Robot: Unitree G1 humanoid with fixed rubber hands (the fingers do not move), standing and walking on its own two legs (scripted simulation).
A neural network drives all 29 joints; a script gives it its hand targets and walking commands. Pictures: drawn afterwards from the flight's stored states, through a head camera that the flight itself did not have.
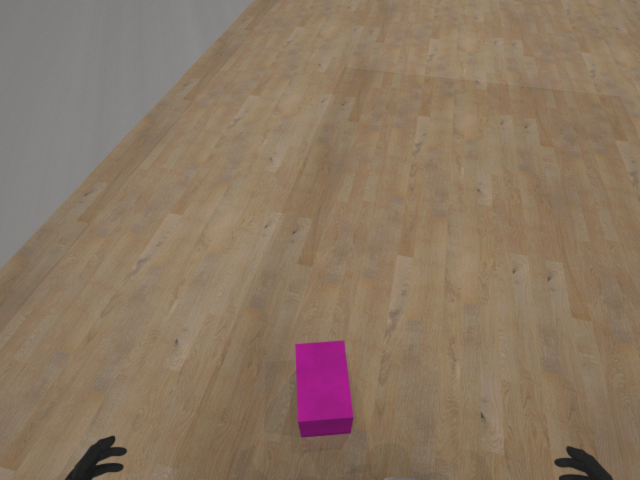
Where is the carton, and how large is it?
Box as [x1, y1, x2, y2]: [295, 341, 352, 436]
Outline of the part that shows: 343,341 295,344 298,423 301,436 350,432 352,410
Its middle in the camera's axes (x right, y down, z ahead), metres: +0.01 +0.44 +1.12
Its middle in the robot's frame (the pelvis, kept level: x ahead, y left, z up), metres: +0.45 +0.01 -0.67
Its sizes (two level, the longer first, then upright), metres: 0.212 0.143 0.165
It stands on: the floor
